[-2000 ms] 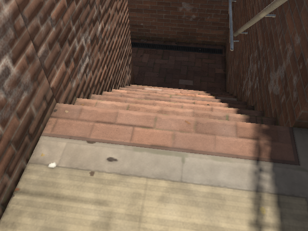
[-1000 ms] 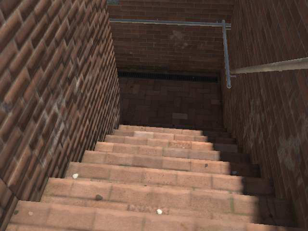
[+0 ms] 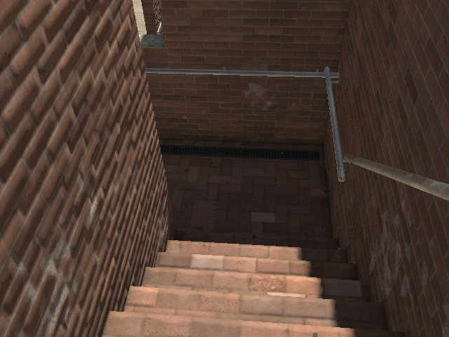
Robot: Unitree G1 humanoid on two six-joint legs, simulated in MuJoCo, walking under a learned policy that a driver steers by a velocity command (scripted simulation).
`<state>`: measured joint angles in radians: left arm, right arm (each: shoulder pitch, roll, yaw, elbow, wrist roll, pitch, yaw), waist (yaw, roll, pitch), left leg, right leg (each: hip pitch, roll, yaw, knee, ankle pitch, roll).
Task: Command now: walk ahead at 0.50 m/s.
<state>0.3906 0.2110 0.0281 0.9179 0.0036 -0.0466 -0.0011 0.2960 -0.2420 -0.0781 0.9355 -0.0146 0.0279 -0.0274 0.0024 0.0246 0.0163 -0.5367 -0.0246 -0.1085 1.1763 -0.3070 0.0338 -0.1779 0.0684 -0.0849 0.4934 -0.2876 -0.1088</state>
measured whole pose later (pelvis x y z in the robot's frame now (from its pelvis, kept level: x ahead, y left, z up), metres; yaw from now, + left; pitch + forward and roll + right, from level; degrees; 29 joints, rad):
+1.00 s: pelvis +0.35 +0.13 -0.30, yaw -11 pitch -2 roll +1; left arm 0.17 0.22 0.08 0.90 0.03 0.03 -0.02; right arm 0.53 -0.19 0.00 0.98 -0.04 -0.10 -0.03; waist -0.04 -0.04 -0.03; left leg -0.25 0.04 0.22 1.13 -0.84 0.05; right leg -0.71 0.04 0.11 0.84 0.53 -0.05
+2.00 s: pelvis +0.83 +0.01 -0.69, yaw -14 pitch -1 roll -2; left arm 0.07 0.20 0.01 0.88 0.04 -0.03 -0.01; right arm 0.62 -0.13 0.01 1.00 0.01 -0.04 -0.04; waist -0.12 -0.05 -0.03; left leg -0.27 -0.18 -0.16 1.06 -0.74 0.12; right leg -0.64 0.02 0.06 0.74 0.44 -0.01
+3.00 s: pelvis +1.33 -0.01 -1.12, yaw +16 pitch -1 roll -1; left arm 0.21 0.26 0.04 0.83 0.06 -0.04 0.00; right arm 0.45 -0.17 -0.01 0.97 -0.01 -0.03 -0.03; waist -0.03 -0.07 -0.07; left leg -0.29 -0.24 -0.16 1.18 -0.83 0.15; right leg -0.54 0.03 0.08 0.78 0.41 0.02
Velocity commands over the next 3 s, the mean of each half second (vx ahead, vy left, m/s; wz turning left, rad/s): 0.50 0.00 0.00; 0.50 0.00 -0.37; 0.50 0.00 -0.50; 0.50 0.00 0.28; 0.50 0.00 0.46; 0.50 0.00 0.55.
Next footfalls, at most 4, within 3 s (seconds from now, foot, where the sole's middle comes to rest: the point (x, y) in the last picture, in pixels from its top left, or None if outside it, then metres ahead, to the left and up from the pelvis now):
0.54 left None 0.29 0.21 -0.98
1.14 right None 0.51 0.01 -1.18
1.66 left None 0.79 0.10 -1.39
2.12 right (270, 317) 0.97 -0.15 -1.59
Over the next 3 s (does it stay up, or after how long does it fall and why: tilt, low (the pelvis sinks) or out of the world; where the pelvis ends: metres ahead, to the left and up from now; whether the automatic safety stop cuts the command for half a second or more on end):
stays up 1.33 -0.01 -1.12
